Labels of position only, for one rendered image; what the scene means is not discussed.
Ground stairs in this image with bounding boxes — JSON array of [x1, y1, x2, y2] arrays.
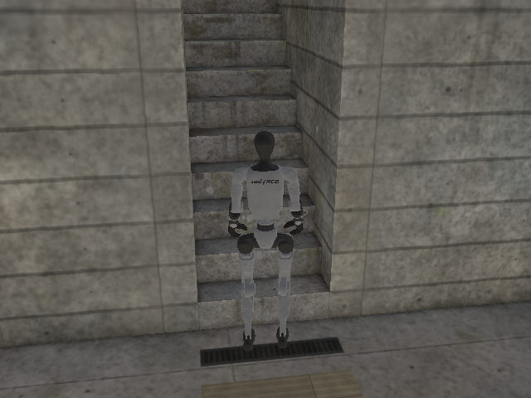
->
[[183, 0, 330, 330]]

